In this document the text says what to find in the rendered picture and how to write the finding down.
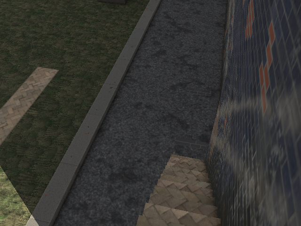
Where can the stairs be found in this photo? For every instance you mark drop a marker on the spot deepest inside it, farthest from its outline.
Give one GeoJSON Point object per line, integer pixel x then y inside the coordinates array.
{"type": "Point", "coordinates": [182, 197]}

